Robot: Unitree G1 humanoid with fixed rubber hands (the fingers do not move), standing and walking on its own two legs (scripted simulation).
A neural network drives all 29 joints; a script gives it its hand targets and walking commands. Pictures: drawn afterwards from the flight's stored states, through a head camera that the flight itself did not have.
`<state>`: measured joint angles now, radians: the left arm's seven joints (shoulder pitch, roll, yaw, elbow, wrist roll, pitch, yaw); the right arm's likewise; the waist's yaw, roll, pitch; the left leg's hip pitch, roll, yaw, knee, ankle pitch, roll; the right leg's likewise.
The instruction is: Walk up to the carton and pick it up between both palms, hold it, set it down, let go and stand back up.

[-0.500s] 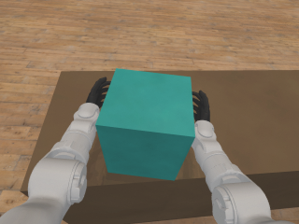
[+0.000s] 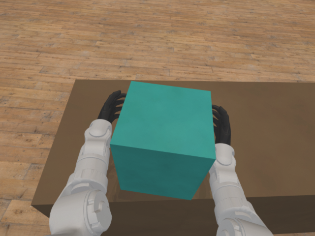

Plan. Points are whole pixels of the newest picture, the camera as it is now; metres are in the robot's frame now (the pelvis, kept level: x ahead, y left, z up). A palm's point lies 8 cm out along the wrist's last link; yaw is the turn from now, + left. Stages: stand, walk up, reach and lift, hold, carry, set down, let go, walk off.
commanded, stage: reach and lift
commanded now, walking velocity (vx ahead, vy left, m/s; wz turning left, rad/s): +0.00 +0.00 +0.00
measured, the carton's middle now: (162, 143) +0.36 -0.06 +0.02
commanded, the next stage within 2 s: none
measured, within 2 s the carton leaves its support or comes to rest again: leaves its support in 1.38 s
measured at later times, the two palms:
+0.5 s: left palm (106, 119) +0.42 +0.08 +0.08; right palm (221, 138) +0.33 -0.21 +0.07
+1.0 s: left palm (105, 120) +0.42 +0.09 +0.08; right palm (220, 138) +0.33 -0.21 +0.07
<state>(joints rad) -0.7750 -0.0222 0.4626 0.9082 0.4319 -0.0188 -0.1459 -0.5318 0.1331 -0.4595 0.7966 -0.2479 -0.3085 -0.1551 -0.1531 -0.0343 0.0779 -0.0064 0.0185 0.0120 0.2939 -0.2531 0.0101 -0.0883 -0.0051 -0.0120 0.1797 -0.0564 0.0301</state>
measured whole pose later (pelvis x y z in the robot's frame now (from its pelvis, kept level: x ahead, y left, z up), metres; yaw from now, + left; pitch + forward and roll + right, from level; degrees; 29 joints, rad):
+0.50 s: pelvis +0.00 +0.00 +0.00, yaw +0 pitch -3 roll -2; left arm -0.72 -0.06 0.40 0.74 0.42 0.07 -0.14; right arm -0.50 0.09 -0.37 0.78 -0.15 -0.33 -0.16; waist -0.15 -0.06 0.11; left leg 0.01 0.02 0.02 0.29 -0.26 0.02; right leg -0.06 -0.01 -0.03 0.16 -0.05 0.03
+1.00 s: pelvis +0.00 +0.00 +0.00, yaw +0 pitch -1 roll -2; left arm -0.70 -0.04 0.34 0.70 0.37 0.08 -0.13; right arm -0.48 0.08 -0.31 0.76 -0.09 -0.35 -0.18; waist -0.14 -0.05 0.10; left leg -0.03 0.02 0.02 0.29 -0.25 0.01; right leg -0.09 -0.01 -0.05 0.15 -0.04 0.03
